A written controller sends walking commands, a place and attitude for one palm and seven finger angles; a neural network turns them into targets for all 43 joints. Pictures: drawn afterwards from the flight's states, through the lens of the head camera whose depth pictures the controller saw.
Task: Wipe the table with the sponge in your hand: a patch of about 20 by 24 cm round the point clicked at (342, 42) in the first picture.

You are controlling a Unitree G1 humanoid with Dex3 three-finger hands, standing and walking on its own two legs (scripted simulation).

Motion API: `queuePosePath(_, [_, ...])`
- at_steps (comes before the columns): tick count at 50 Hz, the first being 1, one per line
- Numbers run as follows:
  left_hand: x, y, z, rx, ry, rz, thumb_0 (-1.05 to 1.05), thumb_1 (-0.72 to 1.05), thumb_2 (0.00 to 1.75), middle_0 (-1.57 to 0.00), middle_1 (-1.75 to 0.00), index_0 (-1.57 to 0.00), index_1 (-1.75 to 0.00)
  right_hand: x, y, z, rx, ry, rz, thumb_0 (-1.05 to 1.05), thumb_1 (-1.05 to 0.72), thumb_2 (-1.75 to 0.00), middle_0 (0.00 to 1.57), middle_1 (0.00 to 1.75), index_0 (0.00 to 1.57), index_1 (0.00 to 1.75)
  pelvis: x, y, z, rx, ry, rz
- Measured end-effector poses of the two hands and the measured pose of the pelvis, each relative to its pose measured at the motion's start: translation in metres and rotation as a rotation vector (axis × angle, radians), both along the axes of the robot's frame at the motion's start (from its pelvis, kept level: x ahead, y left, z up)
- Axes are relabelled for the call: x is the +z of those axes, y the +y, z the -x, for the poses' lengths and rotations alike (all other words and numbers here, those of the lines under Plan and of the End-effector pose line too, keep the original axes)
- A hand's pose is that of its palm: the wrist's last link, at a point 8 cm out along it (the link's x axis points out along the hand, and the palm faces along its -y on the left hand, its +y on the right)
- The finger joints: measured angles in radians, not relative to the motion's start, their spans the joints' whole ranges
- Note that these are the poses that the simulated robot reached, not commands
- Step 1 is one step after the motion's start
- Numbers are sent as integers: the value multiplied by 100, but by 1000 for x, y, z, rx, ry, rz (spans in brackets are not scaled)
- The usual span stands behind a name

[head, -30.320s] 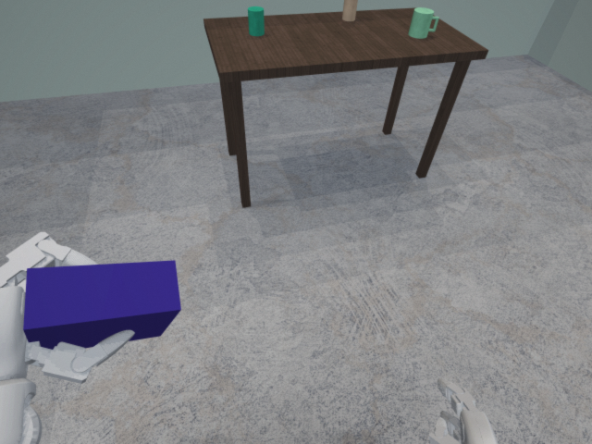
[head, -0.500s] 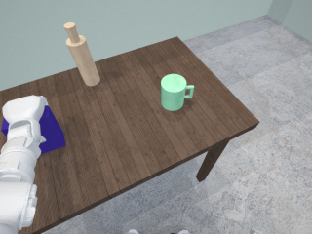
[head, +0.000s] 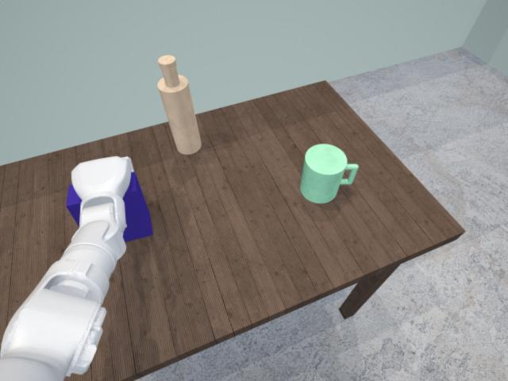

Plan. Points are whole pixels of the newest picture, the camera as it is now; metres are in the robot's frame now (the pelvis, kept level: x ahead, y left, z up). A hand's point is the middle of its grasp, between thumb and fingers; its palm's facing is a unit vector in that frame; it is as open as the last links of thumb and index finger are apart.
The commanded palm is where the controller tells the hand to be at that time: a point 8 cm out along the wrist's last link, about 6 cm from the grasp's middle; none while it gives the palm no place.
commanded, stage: slide across to the middle lane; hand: left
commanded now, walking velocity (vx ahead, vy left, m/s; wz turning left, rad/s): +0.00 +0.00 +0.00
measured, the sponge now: (117, 218) +0.39 +0.29 -0.03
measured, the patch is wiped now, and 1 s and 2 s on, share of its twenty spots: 0.40 0.65 0.80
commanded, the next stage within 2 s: wipe back along the middle lane in 0.22 s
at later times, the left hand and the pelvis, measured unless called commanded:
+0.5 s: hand (148, 190) +0.42 +0.22 +0.02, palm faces -0.06 +0.00 -1.00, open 9.7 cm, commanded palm +0.38 +0.20 +0.06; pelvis +0.02 -0.01 +0.00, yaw -1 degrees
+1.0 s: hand (153, 212) +0.38 +0.20 +0.02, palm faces -0.04 -0.02 -1.00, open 9.7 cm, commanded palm +0.33 +0.19 +0.06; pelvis +0.01 -0.02 +0.01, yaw -1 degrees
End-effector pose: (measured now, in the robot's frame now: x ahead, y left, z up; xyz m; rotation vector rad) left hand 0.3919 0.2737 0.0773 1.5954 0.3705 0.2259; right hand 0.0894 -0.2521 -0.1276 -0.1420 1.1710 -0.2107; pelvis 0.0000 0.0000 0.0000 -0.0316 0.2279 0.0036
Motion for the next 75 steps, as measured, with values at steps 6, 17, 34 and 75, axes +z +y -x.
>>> queuePosePath(6, [2,-9,-5,-7,-14,16,0,-55,118,-79,-142,-78,-142,4,16,-37,48,-55,-17,1,-91,-90,20,30,21,30,1,6,-7,12,-7,1])
queuePosePath(17, [4,-48,-18,-25,-32,38,0,-53,116,-77,-142,-77,-142,8,24,-70,91,-80,-40,1,-91,-90,20,30,21,30,2,3,-13,13,-13,-1])
queuePosePath(34, [2,-67,4,28,-56,36,0,-47,112,-73,-144,-72,-144,16,-20,-46,12,-38,-9,1,-91,-90,20,30,20,30,8,-17,-16,-22,-51,-12])
queuePosePath(75, [1,-93,73,-13,-84,71,3,-45,110,-71,-147,-72,-145,52,18,-131,135,-297,-82,1,-91,-90,19,30,20,30,9,-12,-14,-28,-130,-20])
